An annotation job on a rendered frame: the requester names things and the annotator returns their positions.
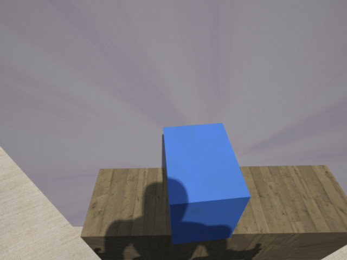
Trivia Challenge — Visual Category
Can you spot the carton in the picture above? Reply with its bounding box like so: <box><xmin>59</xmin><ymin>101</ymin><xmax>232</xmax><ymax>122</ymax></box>
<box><xmin>163</xmin><ymin>123</ymin><xmax>250</xmax><ymax>244</ymax></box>

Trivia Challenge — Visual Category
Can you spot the pedestal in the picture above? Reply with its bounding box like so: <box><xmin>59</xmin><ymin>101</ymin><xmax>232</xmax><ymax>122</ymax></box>
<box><xmin>80</xmin><ymin>165</ymin><xmax>347</xmax><ymax>260</ymax></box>

